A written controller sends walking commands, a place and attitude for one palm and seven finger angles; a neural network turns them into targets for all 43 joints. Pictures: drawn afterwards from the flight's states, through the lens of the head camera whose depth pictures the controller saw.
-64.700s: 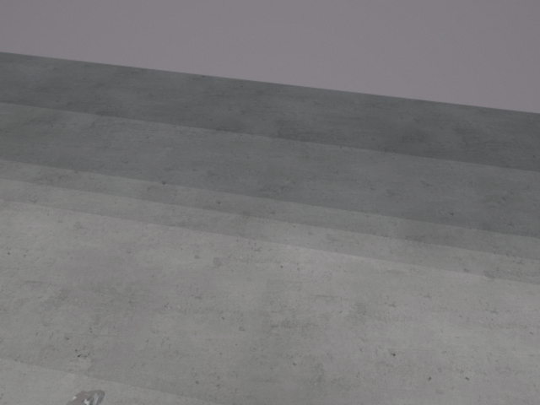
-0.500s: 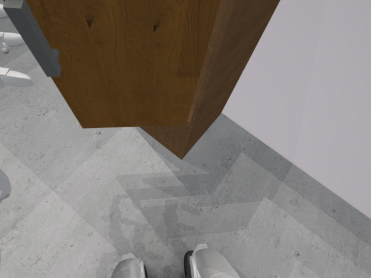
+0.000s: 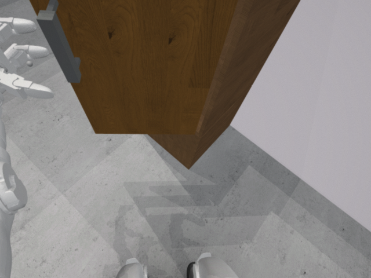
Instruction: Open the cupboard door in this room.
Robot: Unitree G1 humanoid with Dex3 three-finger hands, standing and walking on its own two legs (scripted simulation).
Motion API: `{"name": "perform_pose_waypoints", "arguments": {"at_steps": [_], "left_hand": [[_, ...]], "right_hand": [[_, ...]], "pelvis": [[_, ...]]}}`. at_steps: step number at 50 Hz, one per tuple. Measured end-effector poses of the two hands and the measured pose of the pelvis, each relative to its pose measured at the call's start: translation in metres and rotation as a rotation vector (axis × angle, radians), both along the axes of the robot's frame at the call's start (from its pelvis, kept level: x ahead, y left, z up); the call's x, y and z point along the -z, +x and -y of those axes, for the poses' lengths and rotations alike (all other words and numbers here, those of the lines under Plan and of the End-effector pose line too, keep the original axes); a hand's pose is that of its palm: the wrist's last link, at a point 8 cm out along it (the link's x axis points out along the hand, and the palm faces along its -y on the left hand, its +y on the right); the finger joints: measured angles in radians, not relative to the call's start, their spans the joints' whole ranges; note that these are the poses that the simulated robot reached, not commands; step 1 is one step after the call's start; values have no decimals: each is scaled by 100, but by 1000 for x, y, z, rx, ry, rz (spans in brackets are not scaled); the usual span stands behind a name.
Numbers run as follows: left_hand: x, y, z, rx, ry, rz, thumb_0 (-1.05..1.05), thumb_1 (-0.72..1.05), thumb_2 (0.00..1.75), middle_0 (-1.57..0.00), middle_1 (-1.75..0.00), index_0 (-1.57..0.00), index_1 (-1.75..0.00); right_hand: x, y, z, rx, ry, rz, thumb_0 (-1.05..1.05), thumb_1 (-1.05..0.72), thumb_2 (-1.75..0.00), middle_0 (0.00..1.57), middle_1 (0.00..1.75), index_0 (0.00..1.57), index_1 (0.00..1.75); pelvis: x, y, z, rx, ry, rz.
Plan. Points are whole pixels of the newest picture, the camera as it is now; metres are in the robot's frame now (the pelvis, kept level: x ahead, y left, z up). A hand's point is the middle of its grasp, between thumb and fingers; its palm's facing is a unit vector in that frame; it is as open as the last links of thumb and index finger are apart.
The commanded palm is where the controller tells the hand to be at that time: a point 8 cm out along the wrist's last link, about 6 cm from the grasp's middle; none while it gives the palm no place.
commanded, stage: move the hooked fingers beside the handle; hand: left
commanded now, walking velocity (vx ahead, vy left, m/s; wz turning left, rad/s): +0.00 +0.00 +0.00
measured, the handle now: (64, 44) +0.57 +0.20 +0.11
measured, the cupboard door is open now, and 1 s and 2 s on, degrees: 44 44 44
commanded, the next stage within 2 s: slide the fingers in behind the handle in 0.04 s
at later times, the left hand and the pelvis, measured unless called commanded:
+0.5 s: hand (48, 61) +0.52 +0.22 +0.12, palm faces -0.03 -1.00 -0.01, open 14.0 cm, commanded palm +0.50 +0.26 +0.11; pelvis -0.01 -0.01 +0.00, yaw +0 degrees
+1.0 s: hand (66, 62) +0.52 +0.19 +0.11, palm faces -0.03 -1.00 -0.01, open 14.0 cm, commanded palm +0.50 +0.23 +0.11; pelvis -0.01 -0.01 +0.00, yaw +0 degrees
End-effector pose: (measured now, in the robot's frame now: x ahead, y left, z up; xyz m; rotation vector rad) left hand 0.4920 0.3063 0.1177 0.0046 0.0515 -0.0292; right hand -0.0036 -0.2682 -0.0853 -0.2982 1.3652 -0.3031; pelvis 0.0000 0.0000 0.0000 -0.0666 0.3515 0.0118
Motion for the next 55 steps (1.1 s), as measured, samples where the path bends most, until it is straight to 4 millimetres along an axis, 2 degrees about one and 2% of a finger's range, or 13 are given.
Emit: {"name": "perform_pose_waypoints", "arguments": {"at_steps": [6,19,26,32,48,55], "left_hand": [[1,2,7,-5,9,-2,-2,-50,30,-30,-120,-30,-120],[-3,5,23,1,9,0,-2,-49,30,-30,-120,-30,-120],[0,8,32,3,11,-2,-2,-49,30,-30,-120,-30,-120],[0,8,38,4,11,10,-2,-49,30,-30,-120,-30,-120],[4,9,58,4,5,0,-2,-49,30,-30,-120,-30,-120],[2,7,67,5,13,20,-2,-49,30,-30,-120,-30,-120]], "right_hand": [[2,-6,1,1,-4,6,0,-91,-90,20,30,21,30],[2,-46,-3,52,17,-58,0,-91,-90,20,30,21,30],[1,-57,-3,66,18,-76,0,-91,-90,20,30,21,30],[0,-54,-2,67,20,-66,0,-91,-90,20,30,21,30],[6,-24,-1,34,42,-1,0,-91,-90,20,30,21,30],[8,-19,-1,28,56,10,0,-91,-90,20,30,21,30]], "pelvis": [[2,-6,2,-1,1,-2],[2,-12,5,9,5,-3],[2,-13,6,11,6,-2],[1,-12,5,13,8,0],[0,-6,6,7,13,8],[0,-4,7,6,16,14]]}}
